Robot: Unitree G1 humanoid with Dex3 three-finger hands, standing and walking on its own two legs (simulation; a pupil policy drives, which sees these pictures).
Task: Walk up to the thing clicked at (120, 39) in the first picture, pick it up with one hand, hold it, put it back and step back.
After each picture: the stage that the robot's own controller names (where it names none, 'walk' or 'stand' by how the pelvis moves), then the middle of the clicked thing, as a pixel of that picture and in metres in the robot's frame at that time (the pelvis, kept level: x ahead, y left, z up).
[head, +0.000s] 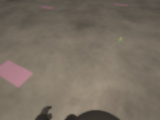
stand; (120, 39) +2.02 -0.74 -0.72
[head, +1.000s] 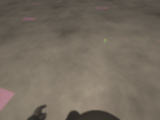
walk; (105, 41) +1.98 -0.20 -0.70
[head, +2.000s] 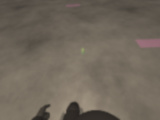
walk; (82, 51) +1.37 +0.26 -0.72
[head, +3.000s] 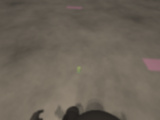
walk; (78, 69) +0.85 +0.21 -0.70
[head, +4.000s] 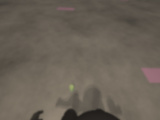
walk; (71, 88) +0.50 +0.21 -0.71
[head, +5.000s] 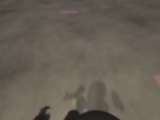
stand; (74, 101) +0.32 +0.19 -0.71
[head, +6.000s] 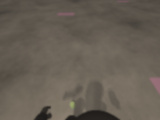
stand; (72, 105) +0.29 +0.19 -0.73
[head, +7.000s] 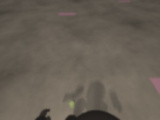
stand; (71, 104) +0.30 +0.20 -0.73
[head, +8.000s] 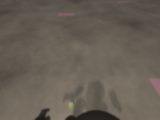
stand; (71, 105) +0.29 +0.21 -0.73
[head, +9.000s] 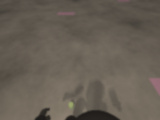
stand; (71, 105) +0.28 +0.21 -0.73
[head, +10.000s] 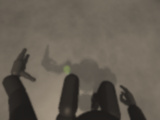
go down; (67, 69) +0.37 +0.22 -0.39
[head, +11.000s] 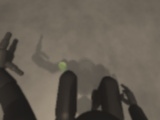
go down; (63, 66) +0.37 +0.24 -0.32
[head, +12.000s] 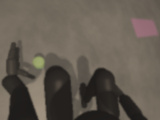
close in; (39, 63) +0.35 +0.27 -0.22
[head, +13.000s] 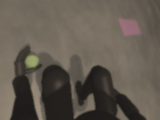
close; (32, 62) +0.35 +0.28 -0.22
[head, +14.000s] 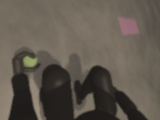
lift; (30, 62) +0.34 +0.28 -0.22
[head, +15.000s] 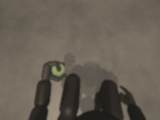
lift; (59, 71) +0.30 +0.23 -0.04
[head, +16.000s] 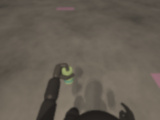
hold; (68, 75) +0.32 +0.16 +0.02
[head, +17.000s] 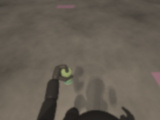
hold; (67, 76) +0.32 +0.17 +0.00
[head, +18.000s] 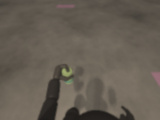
hold; (68, 75) +0.32 +0.17 +0.00
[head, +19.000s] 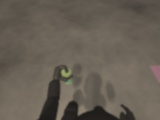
crouch; (67, 76) +0.33 +0.17 -0.04
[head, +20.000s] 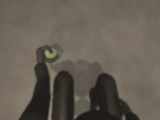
lower; (52, 56) +0.42 +0.25 -0.11
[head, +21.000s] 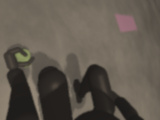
lower; (24, 58) +0.38 +0.29 -0.22
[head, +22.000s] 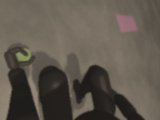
lower; (24, 57) +0.38 +0.30 -0.22
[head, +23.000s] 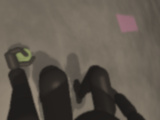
lower; (25, 58) +0.37 +0.30 -0.22
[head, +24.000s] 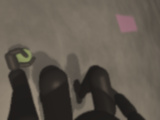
lower; (25, 58) +0.37 +0.30 -0.22
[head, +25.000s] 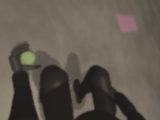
open; (27, 60) +0.36 +0.29 -0.22
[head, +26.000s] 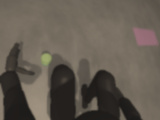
stand; (46, 60) +0.37 +0.27 -0.24
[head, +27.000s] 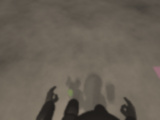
stand; (70, 92) +0.33 +0.20 -0.61
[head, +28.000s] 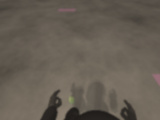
stand; (71, 100) +0.33 +0.20 -0.67
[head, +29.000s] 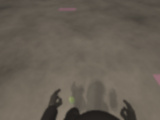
stand; (71, 100) +0.33 +0.20 -0.67
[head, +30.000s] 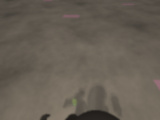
walk; (74, 102) +0.35 +0.19 -0.72
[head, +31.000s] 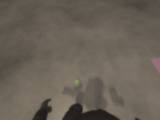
walk; (77, 83) +0.49 +0.18 -0.70
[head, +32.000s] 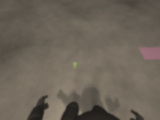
walk; (75, 65) +0.78 +0.23 -0.70
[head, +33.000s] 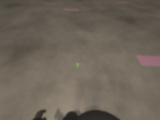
stand; (77, 66) +0.98 +0.23 -0.71
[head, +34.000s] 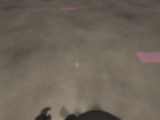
stand; (77, 66) +0.97 +0.24 -0.73
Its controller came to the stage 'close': yes
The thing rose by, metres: 0.71
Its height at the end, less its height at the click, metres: +0.00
